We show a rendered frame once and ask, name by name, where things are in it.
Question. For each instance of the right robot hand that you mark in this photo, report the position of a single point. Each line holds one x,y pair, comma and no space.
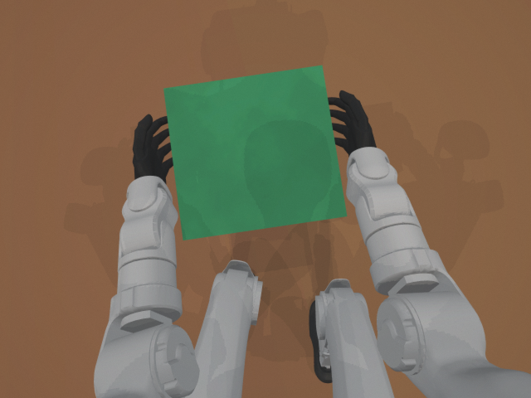
357,131

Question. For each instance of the robot left forearm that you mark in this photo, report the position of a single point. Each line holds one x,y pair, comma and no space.
147,293

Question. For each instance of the right robot upper arm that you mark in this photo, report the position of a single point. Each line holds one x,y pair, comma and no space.
436,340

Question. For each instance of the carton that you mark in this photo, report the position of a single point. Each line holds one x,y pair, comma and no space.
254,152

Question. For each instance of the left robot upper arm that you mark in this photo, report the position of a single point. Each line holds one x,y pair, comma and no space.
157,362

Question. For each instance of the left robot hand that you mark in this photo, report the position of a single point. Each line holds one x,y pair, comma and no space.
148,159

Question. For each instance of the robot left shin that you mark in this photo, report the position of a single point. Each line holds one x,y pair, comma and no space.
233,264

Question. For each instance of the robot right thigh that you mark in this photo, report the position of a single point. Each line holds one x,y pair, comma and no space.
343,323

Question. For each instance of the robot right forearm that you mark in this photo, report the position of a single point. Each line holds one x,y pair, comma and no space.
402,261

